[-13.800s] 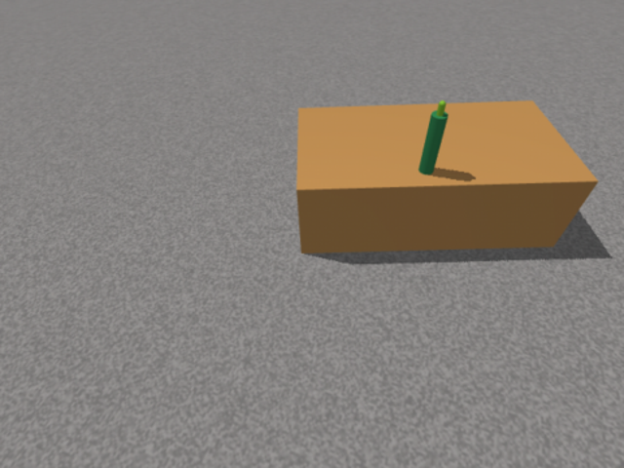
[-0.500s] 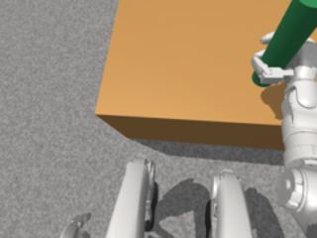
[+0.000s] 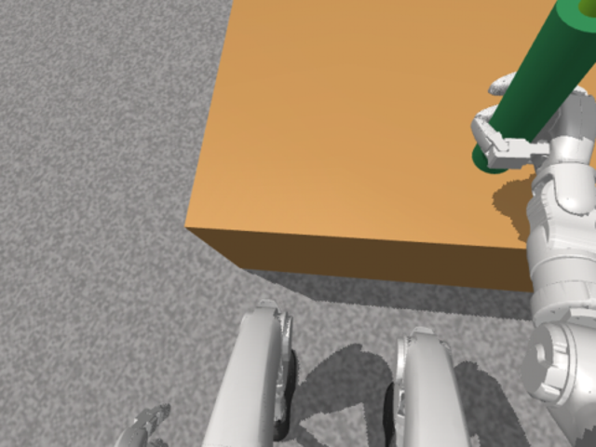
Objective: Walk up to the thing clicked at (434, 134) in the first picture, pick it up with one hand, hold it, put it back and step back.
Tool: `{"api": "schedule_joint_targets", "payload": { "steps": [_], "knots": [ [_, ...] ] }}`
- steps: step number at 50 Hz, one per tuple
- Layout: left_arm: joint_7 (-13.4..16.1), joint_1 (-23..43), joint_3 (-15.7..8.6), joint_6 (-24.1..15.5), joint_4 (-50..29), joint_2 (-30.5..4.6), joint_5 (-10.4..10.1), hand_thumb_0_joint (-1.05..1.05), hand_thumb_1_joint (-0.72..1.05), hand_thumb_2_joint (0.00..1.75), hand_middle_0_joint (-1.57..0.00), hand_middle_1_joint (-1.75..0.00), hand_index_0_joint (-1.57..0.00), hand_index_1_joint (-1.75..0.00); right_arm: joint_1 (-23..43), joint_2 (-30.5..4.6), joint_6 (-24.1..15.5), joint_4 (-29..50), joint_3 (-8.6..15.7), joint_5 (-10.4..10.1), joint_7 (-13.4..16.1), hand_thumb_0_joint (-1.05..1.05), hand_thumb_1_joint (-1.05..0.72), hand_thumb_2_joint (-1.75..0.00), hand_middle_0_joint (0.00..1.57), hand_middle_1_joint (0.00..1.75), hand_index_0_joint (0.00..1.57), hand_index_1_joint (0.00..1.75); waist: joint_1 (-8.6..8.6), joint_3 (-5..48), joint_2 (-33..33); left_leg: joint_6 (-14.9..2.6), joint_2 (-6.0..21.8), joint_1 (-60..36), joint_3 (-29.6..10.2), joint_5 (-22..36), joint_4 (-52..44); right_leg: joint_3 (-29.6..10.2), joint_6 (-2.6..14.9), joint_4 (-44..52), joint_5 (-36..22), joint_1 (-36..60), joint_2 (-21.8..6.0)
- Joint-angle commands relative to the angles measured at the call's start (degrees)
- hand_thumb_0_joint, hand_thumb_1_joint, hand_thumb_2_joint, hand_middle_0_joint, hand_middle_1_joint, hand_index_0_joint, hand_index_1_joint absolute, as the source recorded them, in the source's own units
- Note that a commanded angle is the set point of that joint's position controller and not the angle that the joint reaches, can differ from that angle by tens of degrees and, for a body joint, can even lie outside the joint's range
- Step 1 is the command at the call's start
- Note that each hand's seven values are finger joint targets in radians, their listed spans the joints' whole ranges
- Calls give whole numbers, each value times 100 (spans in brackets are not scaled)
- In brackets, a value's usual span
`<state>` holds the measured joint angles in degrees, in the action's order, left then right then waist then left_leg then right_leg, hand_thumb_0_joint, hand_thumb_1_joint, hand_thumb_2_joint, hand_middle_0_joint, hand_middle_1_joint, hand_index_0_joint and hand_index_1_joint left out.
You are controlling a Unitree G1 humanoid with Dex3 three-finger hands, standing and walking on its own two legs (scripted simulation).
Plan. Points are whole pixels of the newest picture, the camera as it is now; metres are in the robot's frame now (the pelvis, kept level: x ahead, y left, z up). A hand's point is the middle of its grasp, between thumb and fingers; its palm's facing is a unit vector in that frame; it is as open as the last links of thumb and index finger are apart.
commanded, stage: lift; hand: right
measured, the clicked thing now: (539, 87) +0.52 -0.17 +0.08
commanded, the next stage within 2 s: hold in 1.70 s
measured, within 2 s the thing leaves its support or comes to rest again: neither
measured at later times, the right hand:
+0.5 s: hand (528, 117) +0.49 -0.16 +0.07, palm faces +0.06 +1.00 -0.02, open 7.1 cm
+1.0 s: hand out of the picture +0.42 -0.16 +0.18, palm faces +0.07 +1.00 -0.02, open 7.1 cm
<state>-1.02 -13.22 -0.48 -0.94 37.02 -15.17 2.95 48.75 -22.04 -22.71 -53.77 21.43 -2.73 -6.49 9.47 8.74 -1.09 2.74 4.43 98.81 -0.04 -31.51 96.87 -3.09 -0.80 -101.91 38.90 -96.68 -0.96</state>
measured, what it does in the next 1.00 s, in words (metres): rises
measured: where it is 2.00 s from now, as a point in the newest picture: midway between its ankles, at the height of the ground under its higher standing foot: (336, 428)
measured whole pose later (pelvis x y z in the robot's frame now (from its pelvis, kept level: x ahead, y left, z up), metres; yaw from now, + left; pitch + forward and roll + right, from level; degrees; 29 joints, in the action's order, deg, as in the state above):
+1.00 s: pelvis +0.03 +0.00 +0.14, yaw +0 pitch +17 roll +2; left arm 1.6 -13.0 -0.9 -4.3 38.2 -13.2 0.3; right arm 19.5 -13.0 -19.3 -31.1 11.1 -7.7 -4.0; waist 3.6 6.4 0.1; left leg 2.2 3.4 58.7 1.5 -25.2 66.5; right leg -1.9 -1.2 -70.5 31.6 -56.5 -2.4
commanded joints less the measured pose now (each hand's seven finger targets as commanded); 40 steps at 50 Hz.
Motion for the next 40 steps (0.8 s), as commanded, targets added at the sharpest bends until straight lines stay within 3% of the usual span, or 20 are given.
{"api": "schedule_joint_targets", "payload": {
  "steps": [1,6,9,10,13,17,19,20,24,25,28,29,30,32,34,35,37,38,39,40],
  "knots": [
    [97,-932,-449,-81,-251,-1114,-25,0,91,88,-19,-30,-20,-28,2723,-1335,-632,1793,176,-144,28,0,-48,-135,141,147,142,147,1,4054,-810,-477,-224,-2566,202,1194,-995,58,140,1533,-1506,2326,69],
    [126,-874,-448,-117,-249,-1107,-63,0,91,88,-19,-30,-20,-28,2627,-1189,-619,1926,101,-209,-17,0,-47,-133,139,145,140,145,15,4060,-829,-464,-227,-2595,221,1097,-1131,55,140,1651,-1391,2593,73],
    [145,-872,-487,-137,-246,-1125,-75,0,91,88,-19,-29,-20,-29,2213,-1136,-554,1926,113,-261,14,0,-48,-132,138,144,139,144,-53,4204,-700,-443,-225,-3028,185,1316,-1252,134,168,1649,-1554,2582,81],
    [155,-843,-440,-144,-294,-1051,-92,0,91,88,-19,-30,-20,-28,2398,-1124,-560,2188,87,-291,22,0,-48,-132,138,144,140,144,-31,4166,-657,-432,-225,-3116,181,1305,-1330,137,177,1708,-1505,2545,91],
    [160,-833,-458,-156,-282,-1030,-110,0,91,88,-19,-29,-20,-28,1946,-1118,-500,2152,93,-263,85,0,-48,-131,139,144,141,144,-142,4129,-723,-448,-240,-3306,178,1414,-1429,143,154,1864,-1658,2727,78],
    [172,-794,-436,-168,-340,-962,-129,0,91,88,-19,-29,-20,-29,1867,-965,-490,2627,10,-295,124,0,-49,-132,140,145,141,145,-208,4134,-725,-457,-261,-3460,198,1545,-1596,107,125,2096,-1882,3130,58],
    [184,-761,-452,-174,-351,-943,-149,0,91,88,-19,-29,-20,-28,1492,-713,-424,2462,-111,-329,124,0,-48,-132,140,145,141,145,-171,3890,-560,-445,-270,-3594,200,1577,-1749,120,140,2178,-1863,3152,57],
    [194,-735,-452,-198,-342,-941,-164,0,91,88,-19,-29,-20,-28,1526,-757,-424,2663,-84,-345,146,0,-50,-132,140,144,141,144,-225,3827,-501,-431,-275,-3669,200,1443,-1842,120,142,2272,-1693,3162,66],
    [216,-705,-464,-233,-355,-907,-186,0,91,88,-19,-29,-20,-28,1130,-728,-386,2913,-124,-370,178,0,-49,-132,140,145,141,145,-278,3758,-513,-427,-279,-4039,174,1708,-2081,146,142,2469,-1978,3475,59],
    [213,-685,-459,-240,-343,-875,-193,0,90,88,-19,-29,-20,-29,951,-505,-383,2971,-235,-400,188,0,-50,-132,140,145,141,145,-296,3746,-416,-419,-289,-4135,200,1758,-2138,136,137,2553,-2044,3579,55],
    [235,-662,-463,-264,-353,-850,-212,0,90,89,-19,-29,-20,-29,550,-462,-326,3157,-281,-424,221,0,-48,-132,138,144,140,144,-387,3556,-404,-424,-303,-4421,201,1927,-2345,129,117,2794,-2250,3825,47],
    [241,-607,-465,-273,-343,-841,-226,0,90,89,-19,-29,-20,-29,576,-350,-314,3220,-366,-431,225,0,-48,-132,139,144,140,144,-346,3390,-393,-422,-314,-4306,222,1816,-2429,102,111,2886,-2171,3958,38],
    [248,-630,-469,-280,-352,-858,-231,0,89,89,-20,-29,-20,-29,421,-511,-303,3354,-252,-435,260,0,-47,-133,139,145,140,145,-464,3435,-511,-433,-316,-4435,210,1886,-2503,92,87,3007,-2289,4171,28],
    [250,-516,-461,-294,-373,-852,-260,0,89,89,-20,-29,-20,-29,208,-198,-277,3442,-526,-478,249,0,-48,-133,139,145,140,145,-416,3114,-506,-429,-323,-4365,261,1639,-2644,-36,55,3291,-2018,4356,2],
    [273,-452,-450,-329,-404,-813,-281,0,89,89,-20,-29,-20,-29,84,-303,-265,3639,-458,-511,286,0,-46,-132,137,144,139,144,-476,3046,-421,-409,-327,-4679,221,1583,-2899,36,92,3427,-1845,4425,12],
    [286,-414,-434,-356,-415,-765,-295,0,89,90,-20,-29,-20,-30,-29,-125,-230,3569,-584,-526,295,0,-46,-133,136,144,138,144,-416,2865,-271,-386,-328,-4802,214,1458,-3046,91,128,3493,-1655,4322,25],
    [305,-369,-421,-401,-402,-750,-304,0,89,90,-20,-29,-19,-30,-314,-129,-207,3690,-573,-569,330,0,-46,-133,137,145,139,145,-512,2669,-231,-382,-333,-4992,196,1479,-3214,114,128,3652,-1669,4404,19],
    [316,-390,-434,-409,-379,-763,-304,0,89,90,-20,-29,-19,-30,-232,-54,-219,3754,-673,-562,317,0,-45,-133,137,145,139,145,-427,2622,-259,-386,-343,-4933,223,1521,-3256,57,113,3769,-1733,4604,5],
    [315,-362,-434,-425,-353,-772,-301,0,88,90,-20,-29,-19,-30,-337,7,-213,3706,-696,-566,322,0,-44,-135,138,146,140,146,-477,2499,-350,-397,-348,-4864,244,1530,-3275,14,84,3876,-1782,4747,-7],
    [326,-377,-444,-436,-345,-785,-299,0,88,90,-20,-29,-19,-30,-424,-103,-215,3749,-622,-569,330,0,-45,-134,138,146,141,146,-512,2517,-359,-396,-353,-4976,242,1693,-3326,8,71,3934,-1986,4903,-21]
  ]
}}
